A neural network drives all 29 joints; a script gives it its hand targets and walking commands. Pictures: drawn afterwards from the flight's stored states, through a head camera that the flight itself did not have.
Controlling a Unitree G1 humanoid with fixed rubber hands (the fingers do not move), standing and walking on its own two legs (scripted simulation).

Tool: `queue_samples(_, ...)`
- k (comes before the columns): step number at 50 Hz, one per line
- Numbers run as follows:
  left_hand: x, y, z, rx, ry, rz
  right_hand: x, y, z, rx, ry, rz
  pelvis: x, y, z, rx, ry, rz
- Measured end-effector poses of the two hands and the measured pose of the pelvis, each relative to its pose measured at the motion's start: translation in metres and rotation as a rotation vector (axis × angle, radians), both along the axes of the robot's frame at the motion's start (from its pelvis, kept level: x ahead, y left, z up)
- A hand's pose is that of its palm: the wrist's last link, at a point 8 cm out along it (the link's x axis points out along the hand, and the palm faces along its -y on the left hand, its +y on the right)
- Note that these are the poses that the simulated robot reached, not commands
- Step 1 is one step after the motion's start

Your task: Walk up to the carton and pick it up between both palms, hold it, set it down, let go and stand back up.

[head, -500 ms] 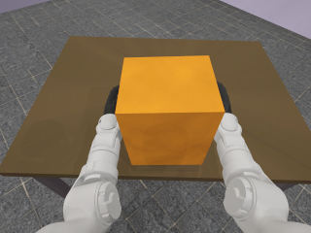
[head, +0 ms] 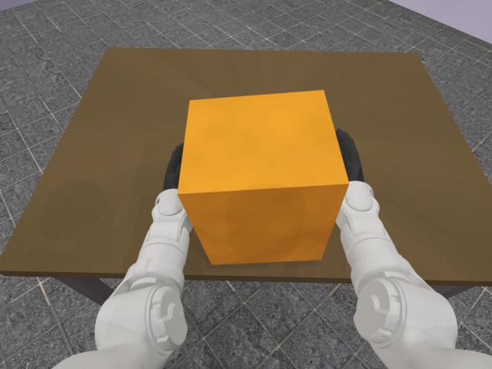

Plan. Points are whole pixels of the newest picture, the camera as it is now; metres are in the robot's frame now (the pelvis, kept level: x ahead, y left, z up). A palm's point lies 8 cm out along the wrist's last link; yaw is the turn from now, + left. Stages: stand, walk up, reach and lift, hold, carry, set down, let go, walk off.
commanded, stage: set down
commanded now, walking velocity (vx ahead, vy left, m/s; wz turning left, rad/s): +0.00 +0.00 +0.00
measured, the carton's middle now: (261, 187) +0.40 +0.03 +0.04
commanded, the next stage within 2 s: none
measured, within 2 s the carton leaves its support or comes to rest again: rests again in 1.74 s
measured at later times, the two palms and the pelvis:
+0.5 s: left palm (176, 187) +0.40 +0.18 +0.03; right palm (349, 178) +0.42 -0.12 +0.06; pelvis +0.00 +0.00 +0.00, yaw -1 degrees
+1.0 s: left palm (177, 188) +0.40 +0.18 +0.03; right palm (350, 179) +0.42 -0.12 +0.06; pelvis -0.01 +0.00 +0.00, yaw -1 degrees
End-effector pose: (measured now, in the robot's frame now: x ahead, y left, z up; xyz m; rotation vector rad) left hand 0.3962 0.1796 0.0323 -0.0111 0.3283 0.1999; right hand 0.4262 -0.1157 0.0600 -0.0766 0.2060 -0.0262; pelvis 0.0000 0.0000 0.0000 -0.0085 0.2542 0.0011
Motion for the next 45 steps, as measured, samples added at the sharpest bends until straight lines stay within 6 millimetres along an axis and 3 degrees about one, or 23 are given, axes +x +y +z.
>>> queue_samples(45,-0.0005,-0.0012,-0.0012,-0.007,-0.015,0.002,-0.0021,-0.0030,-0.0028,-0.017,-0.006,0.005,-0.0042,0.0030,0.0004,0.006,-0.021,-0.019)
